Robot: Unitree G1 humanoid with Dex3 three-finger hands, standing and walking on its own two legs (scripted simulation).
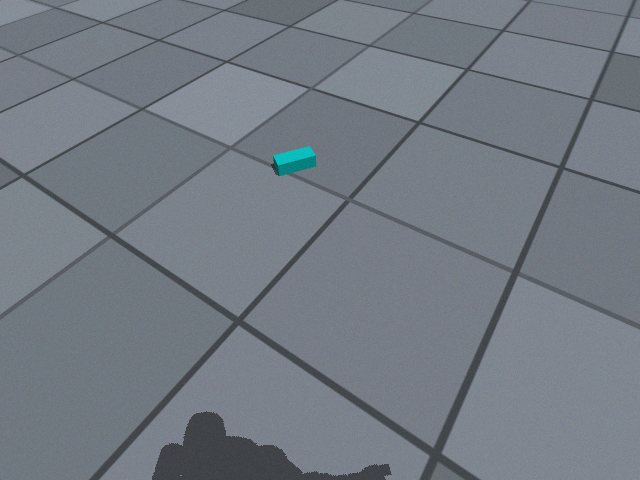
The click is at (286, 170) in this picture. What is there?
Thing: lying carton
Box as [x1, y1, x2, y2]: [273, 146, 315, 175]
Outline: 310,147 308,146 273,155 274,165 279,175 315,166 315,155
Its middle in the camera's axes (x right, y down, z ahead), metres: -0.12 -0.37 +1.97
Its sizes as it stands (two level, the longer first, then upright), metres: 0.200 0.087 0.069
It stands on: the floor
